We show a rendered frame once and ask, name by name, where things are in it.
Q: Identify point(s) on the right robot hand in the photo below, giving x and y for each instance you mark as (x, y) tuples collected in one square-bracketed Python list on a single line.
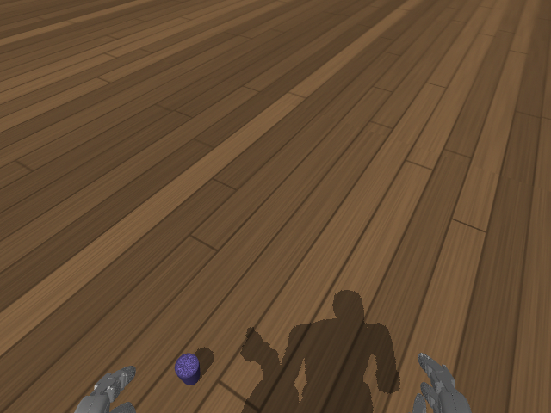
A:
[(442, 395)]

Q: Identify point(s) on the left robot hand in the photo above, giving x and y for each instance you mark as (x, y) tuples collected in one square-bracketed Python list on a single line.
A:
[(106, 390)]

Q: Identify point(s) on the cup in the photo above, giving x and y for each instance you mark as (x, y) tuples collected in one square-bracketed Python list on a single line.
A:
[(187, 368)]

